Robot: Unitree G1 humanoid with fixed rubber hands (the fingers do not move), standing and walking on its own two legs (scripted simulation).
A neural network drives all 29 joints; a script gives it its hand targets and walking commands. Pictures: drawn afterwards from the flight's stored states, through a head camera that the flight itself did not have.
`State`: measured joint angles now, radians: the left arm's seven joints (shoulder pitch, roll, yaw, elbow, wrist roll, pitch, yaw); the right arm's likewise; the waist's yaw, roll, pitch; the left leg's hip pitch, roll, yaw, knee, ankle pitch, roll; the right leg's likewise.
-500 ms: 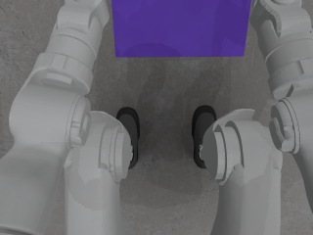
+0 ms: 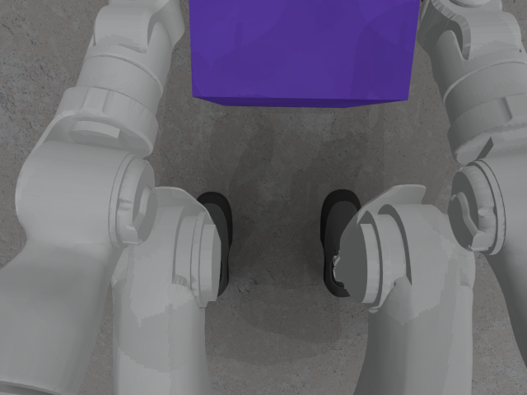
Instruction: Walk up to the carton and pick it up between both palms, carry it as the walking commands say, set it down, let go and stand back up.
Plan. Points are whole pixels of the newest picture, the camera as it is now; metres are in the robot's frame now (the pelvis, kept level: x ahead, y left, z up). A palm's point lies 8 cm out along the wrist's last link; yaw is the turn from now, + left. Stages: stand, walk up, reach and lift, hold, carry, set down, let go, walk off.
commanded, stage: reach and lift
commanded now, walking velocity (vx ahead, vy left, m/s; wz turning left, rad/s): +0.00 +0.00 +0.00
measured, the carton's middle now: (293, 14) +0.53 -0.02 -0.22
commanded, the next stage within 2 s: none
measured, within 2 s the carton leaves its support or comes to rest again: leaves its support in 0.04 s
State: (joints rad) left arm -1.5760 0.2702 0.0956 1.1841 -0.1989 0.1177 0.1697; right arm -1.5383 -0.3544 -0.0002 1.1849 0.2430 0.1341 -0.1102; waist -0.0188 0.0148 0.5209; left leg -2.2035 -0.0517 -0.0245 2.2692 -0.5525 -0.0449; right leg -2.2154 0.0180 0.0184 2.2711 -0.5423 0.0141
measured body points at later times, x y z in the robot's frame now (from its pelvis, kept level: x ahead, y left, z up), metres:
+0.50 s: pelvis -0.01 +0.01 +0.03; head +0.34 -0.02 +0.30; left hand +0.56 +0.12 -0.08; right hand +0.55 -0.17 -0.11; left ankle +0.13 +0.13 -0.31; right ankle +0.13 -0.12 -0.31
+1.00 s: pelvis -0.02 +0.01 +0.06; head +0.34 -0.02 +0.33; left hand +0.55 +0.12 -0.05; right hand +0.54 -0.17 -0.07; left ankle +0.13 +0.13 -0.31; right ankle +0.13 -0.12 -0.31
